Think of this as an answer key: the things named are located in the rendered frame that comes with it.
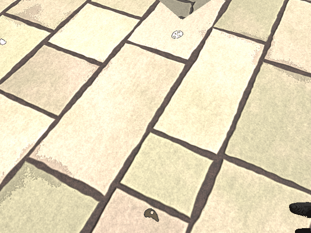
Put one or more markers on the robot right hand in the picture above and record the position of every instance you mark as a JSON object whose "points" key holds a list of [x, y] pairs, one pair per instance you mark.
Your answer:
{"points": [[301, 209]]}

